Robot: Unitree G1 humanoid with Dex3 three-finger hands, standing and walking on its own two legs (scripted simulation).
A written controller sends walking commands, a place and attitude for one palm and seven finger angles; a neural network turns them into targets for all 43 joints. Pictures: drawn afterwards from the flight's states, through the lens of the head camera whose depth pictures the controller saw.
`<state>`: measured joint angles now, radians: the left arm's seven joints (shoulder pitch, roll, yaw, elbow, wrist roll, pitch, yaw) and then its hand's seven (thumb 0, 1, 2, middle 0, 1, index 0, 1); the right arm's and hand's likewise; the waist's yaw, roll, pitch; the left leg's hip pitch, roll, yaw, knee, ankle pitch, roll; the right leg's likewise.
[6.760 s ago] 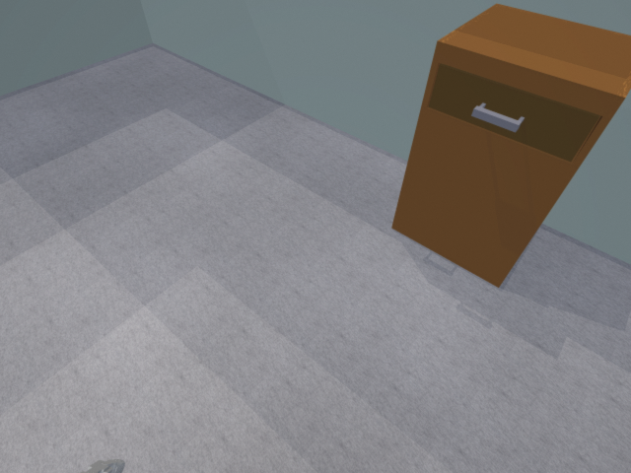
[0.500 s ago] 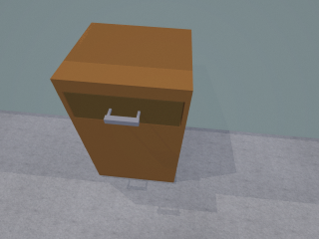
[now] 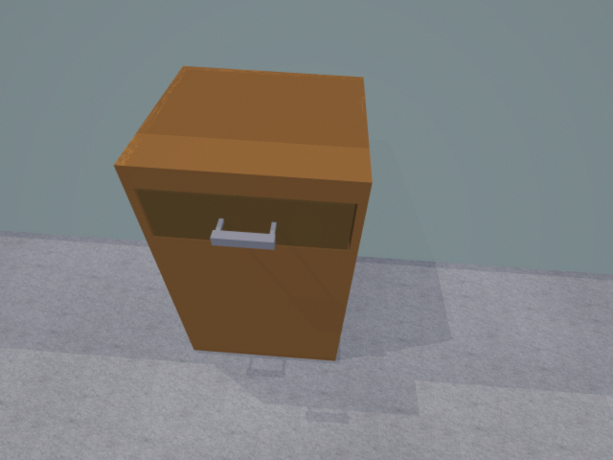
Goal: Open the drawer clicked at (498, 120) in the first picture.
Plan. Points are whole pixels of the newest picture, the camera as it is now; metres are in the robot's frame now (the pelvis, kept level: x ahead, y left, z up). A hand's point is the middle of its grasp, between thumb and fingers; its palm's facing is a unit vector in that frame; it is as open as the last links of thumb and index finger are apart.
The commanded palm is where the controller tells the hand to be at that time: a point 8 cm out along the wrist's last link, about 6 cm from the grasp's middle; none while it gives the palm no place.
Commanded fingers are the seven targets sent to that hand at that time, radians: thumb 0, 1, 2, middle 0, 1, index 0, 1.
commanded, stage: look again from close up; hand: left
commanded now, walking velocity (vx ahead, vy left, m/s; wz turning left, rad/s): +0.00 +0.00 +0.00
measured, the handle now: (245, 232) +0.57 +0.16 -0.10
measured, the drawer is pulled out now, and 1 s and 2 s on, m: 0.00 0.00 0.00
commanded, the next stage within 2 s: raise the hand with hooked fingers in 0.58 s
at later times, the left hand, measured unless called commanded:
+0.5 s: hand out of the picture +0.00 +0.14 -0.18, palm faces +0.01 -0.98 -0.19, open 7.3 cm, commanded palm none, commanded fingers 0.00 0.90 0.90 -0.20 -0.30 -0.20 -0.30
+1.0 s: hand (206, 400) +0.21 +0.15 -0.05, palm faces -0.07 -0.30 -0.95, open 8.0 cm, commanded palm +0.15 +0.18 -0.03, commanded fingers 0.00 0.50 0.73 -0.23 -0.56 -0.23 -0.56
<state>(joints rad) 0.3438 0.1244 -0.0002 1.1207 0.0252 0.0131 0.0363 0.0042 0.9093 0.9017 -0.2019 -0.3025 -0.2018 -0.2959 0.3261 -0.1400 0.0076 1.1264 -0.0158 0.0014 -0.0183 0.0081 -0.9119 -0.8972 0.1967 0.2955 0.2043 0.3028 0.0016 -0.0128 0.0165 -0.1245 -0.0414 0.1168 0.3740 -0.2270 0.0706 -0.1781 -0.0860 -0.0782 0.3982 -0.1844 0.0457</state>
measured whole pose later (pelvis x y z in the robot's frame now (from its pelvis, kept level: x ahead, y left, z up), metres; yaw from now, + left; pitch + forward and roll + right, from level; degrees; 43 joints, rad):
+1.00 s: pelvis +0.00 -0.05 -0.03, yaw -4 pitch +8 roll +3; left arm 0.40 0.28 -0.07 0.07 0.89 -0.03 0.38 0.02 0.74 0.82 -0.21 -0.42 -0.21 -0.41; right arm 0.12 -0.29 -0.06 0.60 -0.05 -0.06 0.01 0.02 -0.92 -0.90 0.20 0.30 0.20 0.30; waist 0.02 0.02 -0.11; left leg -0.45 0.04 0.17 0.68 -0.36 0.01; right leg -0.56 -0.03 -0.02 0.76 -0.34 -0.03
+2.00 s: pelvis +0.02 -0.03 -0.01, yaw -1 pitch +4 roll +1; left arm 0.03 0.41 -0.09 0.04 1.00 0.08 0.18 0.00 -0.42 0.34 -0.32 -1.15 -0.32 -1.15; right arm 0.09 -0.23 0.00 0.58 -0.01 0.10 0.00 0.01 -0.91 -0.90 0.20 0.30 0.20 0.30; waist 0.08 0.06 -0.04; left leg -0.29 0.00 0.08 0.56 -0.33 0.02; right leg -0.36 -0.04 -0.06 0.60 -0.30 -0.01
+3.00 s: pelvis +0.01 -0.04 -0.01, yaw +0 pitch +6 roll +1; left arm -0.26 0.45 -0.09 0.33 0.99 -0.07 0.14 0.00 -0.49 0.30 -0.32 -1.20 -0.32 -1.20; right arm 0.14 -0.24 -0.02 0.63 0.00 0.09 -0.02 0.01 -0.91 -0.90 0.20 0.30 0.21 0.30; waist 0.06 0.05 -0.03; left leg -0.33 0.01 0.06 0.52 -0.29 0.01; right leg -0.38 -0.03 -0.08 0.55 -0.26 -0.02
